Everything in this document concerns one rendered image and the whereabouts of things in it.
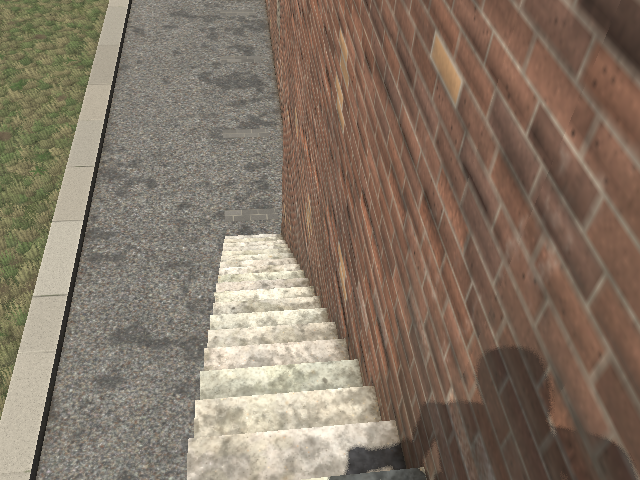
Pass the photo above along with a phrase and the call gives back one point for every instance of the stairs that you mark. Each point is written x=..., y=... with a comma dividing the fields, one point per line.
x=279, y=397

